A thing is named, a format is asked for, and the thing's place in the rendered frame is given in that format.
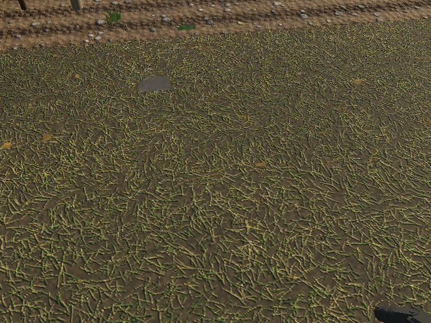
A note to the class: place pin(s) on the robot right hand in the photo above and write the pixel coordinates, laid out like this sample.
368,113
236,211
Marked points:
390,314

